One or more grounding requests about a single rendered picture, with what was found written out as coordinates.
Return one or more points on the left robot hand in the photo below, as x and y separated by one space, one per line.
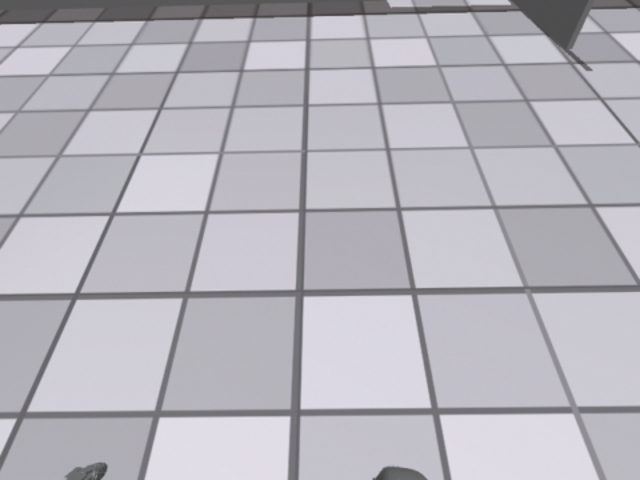
91 472

